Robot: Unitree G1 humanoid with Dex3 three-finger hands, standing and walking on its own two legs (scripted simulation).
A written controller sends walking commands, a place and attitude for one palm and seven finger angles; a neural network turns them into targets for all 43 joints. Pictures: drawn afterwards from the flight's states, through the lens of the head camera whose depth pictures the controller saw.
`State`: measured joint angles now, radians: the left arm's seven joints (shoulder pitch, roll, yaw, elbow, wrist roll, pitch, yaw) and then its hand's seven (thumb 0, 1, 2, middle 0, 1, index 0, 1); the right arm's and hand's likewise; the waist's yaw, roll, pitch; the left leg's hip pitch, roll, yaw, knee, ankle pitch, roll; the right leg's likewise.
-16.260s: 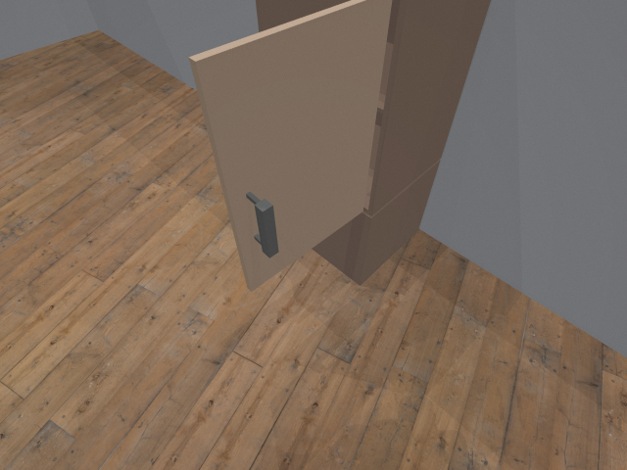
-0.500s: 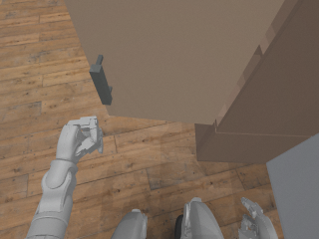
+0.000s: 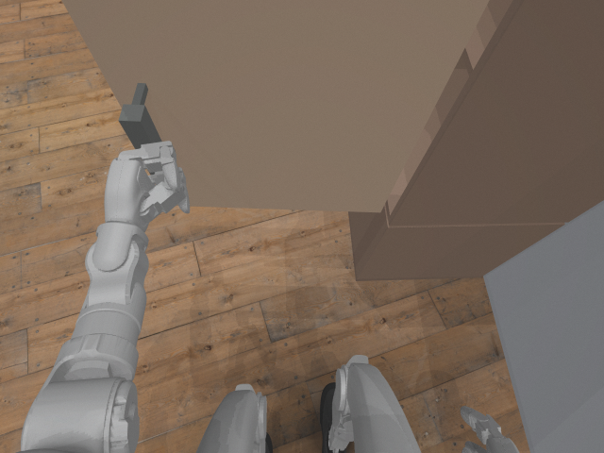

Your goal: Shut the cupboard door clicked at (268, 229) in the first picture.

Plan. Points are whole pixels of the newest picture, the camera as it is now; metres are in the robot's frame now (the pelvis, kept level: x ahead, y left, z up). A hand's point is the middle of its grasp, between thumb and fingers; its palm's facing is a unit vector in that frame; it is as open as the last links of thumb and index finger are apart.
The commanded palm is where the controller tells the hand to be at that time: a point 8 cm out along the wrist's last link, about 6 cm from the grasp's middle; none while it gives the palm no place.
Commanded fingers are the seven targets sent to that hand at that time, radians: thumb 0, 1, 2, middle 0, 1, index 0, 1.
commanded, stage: bring the fist close to the handle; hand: left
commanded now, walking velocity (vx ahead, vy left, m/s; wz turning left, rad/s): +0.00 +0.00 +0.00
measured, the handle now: (154, 138) +0.53 +0.19 +0.03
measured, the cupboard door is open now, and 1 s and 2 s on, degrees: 87 80 68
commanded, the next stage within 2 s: push the door shut along its arc in 0.30 s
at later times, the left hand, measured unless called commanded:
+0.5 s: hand (181, 197) +0.43 +0.14 +0.03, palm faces -0.09 -0.99 -0.04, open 3.1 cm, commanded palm +0.42 +0.20 +0.03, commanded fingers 0.00 0.90 0.90 -1.30 -1.50 -1.30 -1.50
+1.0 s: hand (188, 155) +0.49 +0.14 +0.04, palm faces -0.19 -0.98 -0.05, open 3.1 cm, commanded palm +0.49 +0.17 +0.03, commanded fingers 0.00 0.90 0.90 -1.30 -1.50 -1.30 -1.50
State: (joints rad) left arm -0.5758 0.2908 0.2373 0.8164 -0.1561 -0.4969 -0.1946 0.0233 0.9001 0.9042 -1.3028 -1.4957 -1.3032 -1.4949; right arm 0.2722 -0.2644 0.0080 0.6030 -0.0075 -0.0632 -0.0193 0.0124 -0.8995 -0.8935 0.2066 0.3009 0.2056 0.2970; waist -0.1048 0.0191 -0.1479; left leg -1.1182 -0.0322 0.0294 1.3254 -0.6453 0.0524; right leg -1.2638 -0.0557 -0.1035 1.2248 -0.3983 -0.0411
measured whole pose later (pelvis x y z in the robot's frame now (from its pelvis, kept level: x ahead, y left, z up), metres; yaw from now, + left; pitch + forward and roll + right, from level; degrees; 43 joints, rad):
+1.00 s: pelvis -0.01 +0.01 -0.01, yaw +0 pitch +27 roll -2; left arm -0.92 0.44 0.26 1.16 -0.12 -0.49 -0.32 0.02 0.90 0.90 -1.31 -1.50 -1.30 -1.49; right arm 0.33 -0.28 0.03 0.63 -0.01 0.01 -0.01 0.01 -0.90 -0.89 0.21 0.30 0.21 0.30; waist -0.17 0.03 -0.13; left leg -1.22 -0.03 0.02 1.37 -0.63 0.06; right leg -1.34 -0.06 -0.12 1.23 -0.37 -0.04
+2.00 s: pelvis -0.01 +0.01 -0.04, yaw -3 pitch +35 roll -6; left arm -1.39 0.64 0.20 1.33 0.01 -0.23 -0.42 -0.02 0.94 0.99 -1.30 -1.50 -1.30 -1.49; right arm 0.36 -0.28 0.07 0.65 -0.06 -0.03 -0.02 0.01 -0.90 -0.89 0.21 0.30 0.21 0.30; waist -0.33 0.05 -0.11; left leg -1.43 0.00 -0.02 1.50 -0.69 0.06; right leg -1.53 -0.03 -0.16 1.31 -0.39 -0.04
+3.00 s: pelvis -0.01 +0.00 -0.01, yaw +0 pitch +28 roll -1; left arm -0.98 0.25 0.21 1.21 0.00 -0.56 0.06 0.02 0.90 0.90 -1.31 -1.50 -1.31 -1.50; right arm 0.29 -0.25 0.02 0.61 -0.06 0.03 0.05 0.01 -0.90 -0.89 0.20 0.30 0.20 0.30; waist -0.19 0.05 -0.14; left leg -1.21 -0.03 0.03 1.35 -0.64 0.06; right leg -1.34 -0.05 -0.10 1.23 -0.38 -0.04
